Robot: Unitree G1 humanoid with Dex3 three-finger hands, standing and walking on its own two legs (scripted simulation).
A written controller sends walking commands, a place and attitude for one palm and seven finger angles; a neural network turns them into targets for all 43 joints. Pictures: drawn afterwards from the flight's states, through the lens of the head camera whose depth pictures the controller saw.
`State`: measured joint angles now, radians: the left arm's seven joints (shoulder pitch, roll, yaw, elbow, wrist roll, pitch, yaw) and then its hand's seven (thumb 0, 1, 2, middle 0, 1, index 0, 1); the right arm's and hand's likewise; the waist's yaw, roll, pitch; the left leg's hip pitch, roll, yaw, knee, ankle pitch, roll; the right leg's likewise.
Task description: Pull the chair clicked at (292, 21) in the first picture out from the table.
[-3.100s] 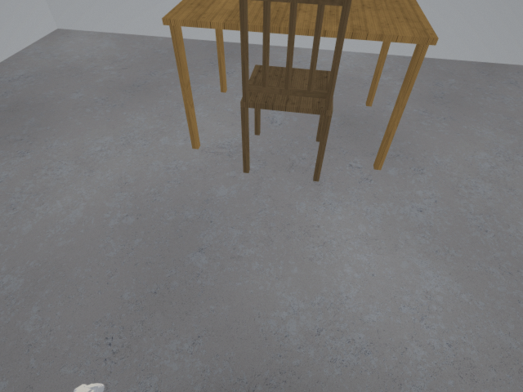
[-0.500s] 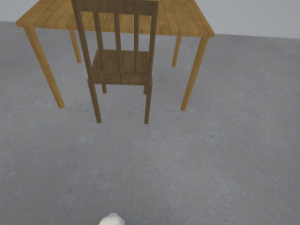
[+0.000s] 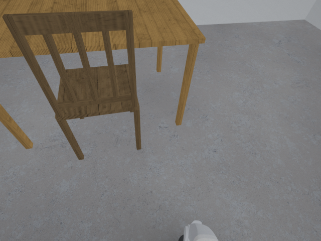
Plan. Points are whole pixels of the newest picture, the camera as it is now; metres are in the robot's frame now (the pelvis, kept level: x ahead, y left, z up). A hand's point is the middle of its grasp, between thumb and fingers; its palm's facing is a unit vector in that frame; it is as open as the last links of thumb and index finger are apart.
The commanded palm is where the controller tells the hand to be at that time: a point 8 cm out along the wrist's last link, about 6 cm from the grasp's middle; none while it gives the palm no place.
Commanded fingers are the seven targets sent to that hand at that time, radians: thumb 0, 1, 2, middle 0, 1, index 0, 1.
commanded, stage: turn to face it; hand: left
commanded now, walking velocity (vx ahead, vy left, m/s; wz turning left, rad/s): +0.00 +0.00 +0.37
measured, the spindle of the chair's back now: (87, 70) +0.76 +0.35 -0.06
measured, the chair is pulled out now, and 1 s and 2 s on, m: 0.00 0.00 0.00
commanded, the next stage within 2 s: take the last steps up to it in 0.62 s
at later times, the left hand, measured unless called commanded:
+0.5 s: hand (101, 227) +0.19 +0.18 -0.19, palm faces +0.17 -0.97 -0.15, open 7.3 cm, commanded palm none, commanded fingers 0.00 0.90 0.90 -0.20 -0.30 -0.20 -0.30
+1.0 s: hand out of the picture +0.10 +0.14 -0.16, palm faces +0.29 -0.93 -0.22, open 7.4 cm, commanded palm none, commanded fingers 0.00 0.90 0.90 -0.20 -0.30 -0.20 -0.30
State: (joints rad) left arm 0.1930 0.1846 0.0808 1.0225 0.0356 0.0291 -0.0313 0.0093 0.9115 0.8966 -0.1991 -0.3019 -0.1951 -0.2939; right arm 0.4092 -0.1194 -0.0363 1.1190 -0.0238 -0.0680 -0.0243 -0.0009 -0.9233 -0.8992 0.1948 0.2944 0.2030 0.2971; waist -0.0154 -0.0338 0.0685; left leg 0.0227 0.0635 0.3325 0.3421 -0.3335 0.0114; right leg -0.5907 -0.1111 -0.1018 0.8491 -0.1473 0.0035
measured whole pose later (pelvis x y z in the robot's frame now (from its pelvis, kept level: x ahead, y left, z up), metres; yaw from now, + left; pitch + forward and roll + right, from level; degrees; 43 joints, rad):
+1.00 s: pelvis +0.16 -0.03 +0.00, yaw +13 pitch -1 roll +1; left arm 0.38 0.14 0.03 1.04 0.03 -0.03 0.01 0.01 0.91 0.90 -0.20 -0.30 -0.20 -0.29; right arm 0.23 -0.20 -0.06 1.04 -0.03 0.03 0.03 0.01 -0.91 -0.90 0.20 0.29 0.20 0.30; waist 0.02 0.02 0.00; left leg -0.44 0.03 0.04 0.95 -0.33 0.02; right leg -0.12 -0.05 -0.10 0.41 -0.28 -0.01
